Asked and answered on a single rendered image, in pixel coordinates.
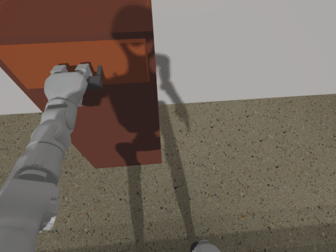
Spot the cabinet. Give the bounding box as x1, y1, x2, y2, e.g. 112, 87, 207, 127
0, 0, 162, 169

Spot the robot right shin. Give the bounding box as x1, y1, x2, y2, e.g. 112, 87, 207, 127
196, 240, 209, 247

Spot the robot left hand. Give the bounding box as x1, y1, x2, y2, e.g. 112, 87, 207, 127
44, 64, 93, 107

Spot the left robot upper arm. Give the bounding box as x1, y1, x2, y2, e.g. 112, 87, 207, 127
0, 178, 61, 252

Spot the drawer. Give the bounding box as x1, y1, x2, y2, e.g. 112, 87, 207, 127
0, 38, 149, 89

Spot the robot left forearm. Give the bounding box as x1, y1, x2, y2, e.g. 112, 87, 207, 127
0, 99, 77, 200

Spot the handle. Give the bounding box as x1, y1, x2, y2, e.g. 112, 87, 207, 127
86, 65, 103, 90

